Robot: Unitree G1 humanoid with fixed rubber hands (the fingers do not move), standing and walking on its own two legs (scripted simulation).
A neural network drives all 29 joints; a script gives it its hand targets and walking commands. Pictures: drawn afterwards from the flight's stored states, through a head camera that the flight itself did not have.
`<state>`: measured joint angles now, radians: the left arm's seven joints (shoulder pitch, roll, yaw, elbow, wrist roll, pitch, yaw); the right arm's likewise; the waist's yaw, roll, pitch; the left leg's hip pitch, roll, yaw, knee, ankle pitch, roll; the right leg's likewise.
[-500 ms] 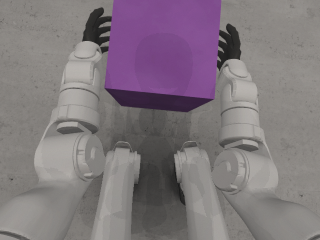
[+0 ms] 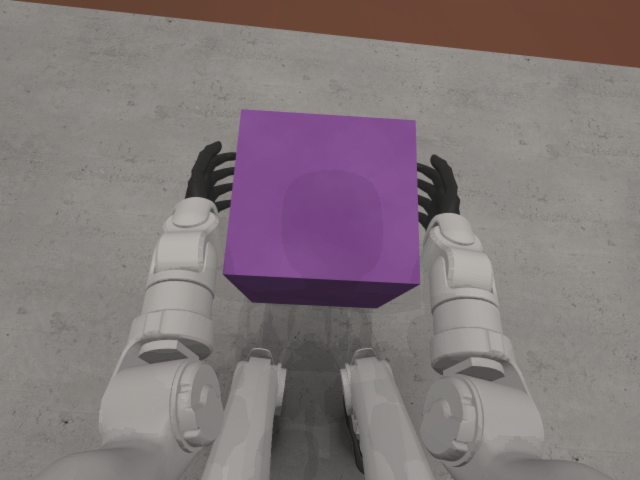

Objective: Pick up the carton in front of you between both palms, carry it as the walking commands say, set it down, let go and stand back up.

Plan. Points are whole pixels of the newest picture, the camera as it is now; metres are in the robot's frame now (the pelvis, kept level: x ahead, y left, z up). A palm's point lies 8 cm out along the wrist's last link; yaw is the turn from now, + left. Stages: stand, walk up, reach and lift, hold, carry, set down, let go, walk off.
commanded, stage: reach and lift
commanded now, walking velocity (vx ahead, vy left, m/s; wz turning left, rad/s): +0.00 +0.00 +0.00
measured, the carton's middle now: (320, 226) +0.44 +0.00 -0.11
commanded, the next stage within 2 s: hold in 1.82 s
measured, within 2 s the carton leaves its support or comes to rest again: neither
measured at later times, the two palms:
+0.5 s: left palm (154, 186) +0.39 +0.15 +0.11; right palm (507, 197) +0.39 -0.15 +0.12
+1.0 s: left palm (84, 169) +0.35 +0.15 +0.21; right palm (602, 174) +0.36 -0.15 +0.21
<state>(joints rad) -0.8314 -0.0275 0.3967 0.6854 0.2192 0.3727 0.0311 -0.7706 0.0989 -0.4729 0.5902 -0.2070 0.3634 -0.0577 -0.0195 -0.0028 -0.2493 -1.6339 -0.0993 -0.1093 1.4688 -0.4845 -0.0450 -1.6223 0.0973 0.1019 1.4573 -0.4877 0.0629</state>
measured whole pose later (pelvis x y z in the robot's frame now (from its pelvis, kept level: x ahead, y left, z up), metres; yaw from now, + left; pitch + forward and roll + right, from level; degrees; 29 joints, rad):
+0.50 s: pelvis +0.05 +0.00 +0.14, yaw +0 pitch +19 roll +0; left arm -0.42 -0.12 0.33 0.57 0.22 0.35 0.03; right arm -0.40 0.15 -0.36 0.53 -0.22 0.34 -0.04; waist -0.01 0.00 -0.19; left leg -0.83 -0.07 -0.13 0.86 -0.36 -0.02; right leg -0.82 0.07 0.13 0.86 -0.36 0.03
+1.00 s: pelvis +0.06 -0.01 +0.19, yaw +1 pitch -3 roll +0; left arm -0.30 -0.16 0.29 0.41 0.30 0.61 0.00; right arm -0.30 0.16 -0.29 0.41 -0.29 0.60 0.01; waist 0.00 0.00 -0.04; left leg -0.18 -0.04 -0.14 0.45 -0.22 -0.02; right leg -0.17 0.04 0.14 0.45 -0.22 0.01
